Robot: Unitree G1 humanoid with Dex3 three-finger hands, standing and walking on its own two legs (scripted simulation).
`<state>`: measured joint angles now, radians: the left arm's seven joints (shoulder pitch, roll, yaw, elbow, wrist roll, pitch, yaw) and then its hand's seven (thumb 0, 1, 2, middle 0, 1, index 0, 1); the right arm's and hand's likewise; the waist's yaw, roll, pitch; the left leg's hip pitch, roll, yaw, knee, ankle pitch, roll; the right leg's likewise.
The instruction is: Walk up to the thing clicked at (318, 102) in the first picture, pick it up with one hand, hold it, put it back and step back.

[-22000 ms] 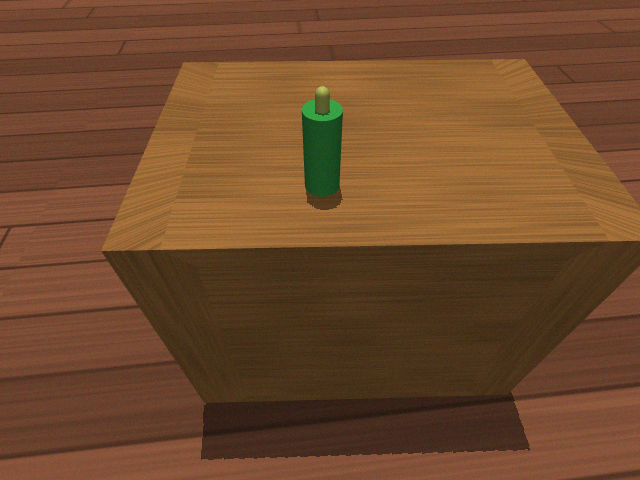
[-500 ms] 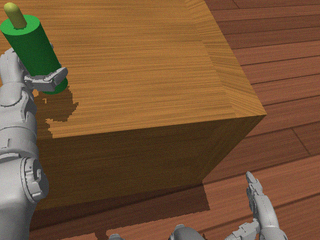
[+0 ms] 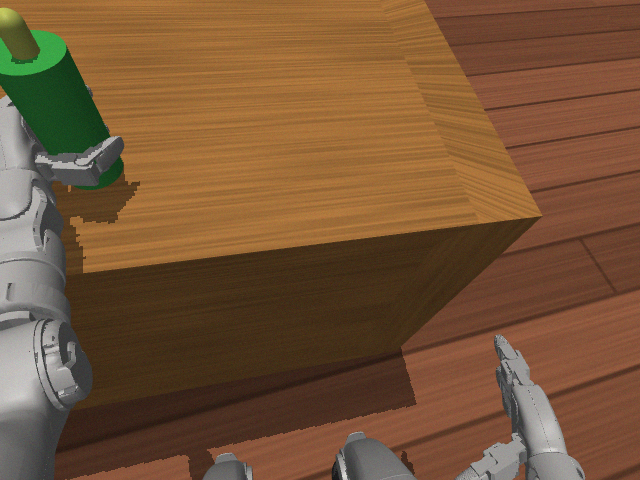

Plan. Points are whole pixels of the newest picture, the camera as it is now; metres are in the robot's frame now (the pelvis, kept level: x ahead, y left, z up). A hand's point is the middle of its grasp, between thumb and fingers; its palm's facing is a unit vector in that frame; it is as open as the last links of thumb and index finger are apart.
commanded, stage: lower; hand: left
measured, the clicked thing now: (58, 106) +0.51 +0.22 +0.14
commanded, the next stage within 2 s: loosen in 0.12 s
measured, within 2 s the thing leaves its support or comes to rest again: neither
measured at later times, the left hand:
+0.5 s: hand (78, 136) +0.52 +0.22 +0.09, palm faces +0.19 -0.98 +0.01, open 10.1 cm
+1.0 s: hand (46, 106) +0.53 +0.24 +0.12, palm faces +0.25 -0.97 +0.02, open 17.4 cm
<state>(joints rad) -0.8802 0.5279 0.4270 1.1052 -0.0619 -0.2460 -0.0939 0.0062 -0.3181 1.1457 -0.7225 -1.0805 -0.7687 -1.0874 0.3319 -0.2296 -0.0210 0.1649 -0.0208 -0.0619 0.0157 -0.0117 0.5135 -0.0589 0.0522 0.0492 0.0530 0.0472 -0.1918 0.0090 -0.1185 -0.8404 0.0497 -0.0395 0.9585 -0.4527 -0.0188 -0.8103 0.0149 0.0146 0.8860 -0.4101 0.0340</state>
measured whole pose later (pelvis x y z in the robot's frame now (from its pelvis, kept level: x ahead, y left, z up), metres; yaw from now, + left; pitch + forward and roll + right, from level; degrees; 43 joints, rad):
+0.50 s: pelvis -0.01 +0.00 -0.01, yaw +0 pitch +21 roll -3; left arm -0.94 0.56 0.44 1.15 -0.06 -0.28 -0.09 0.00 -0.33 0.77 -0.78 -0.87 -0.82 -0.86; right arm 0.34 -0.23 -0.01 0.11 -0.03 -0.02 0.02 -0.01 0.52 -0.05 0.05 0.05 0.05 0.05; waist -0.21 0.01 -0.13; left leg -0.93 0.05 -0.05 1.03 -0.47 -0.02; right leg -0.90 0.02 0.01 0.95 -0.42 0.04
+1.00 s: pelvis -0.01 +0.00 -0.01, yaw +0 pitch +20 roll -3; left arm -0.96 0.60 0.49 1.07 -0.04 -0.22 -0.07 -0.01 -0.61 0.08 -0.12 -0.11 -0.13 -0.11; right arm 0.35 -0.24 -0.03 0.08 -0.02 0.02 0.01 -0.01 0.53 -0.05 0.06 0.05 0.06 0.05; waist -0.21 0.01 -0.13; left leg -0.90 0.05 -0.04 1.02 -0.47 -0.02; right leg -0.87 0.02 0.02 0.94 -0.43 0.04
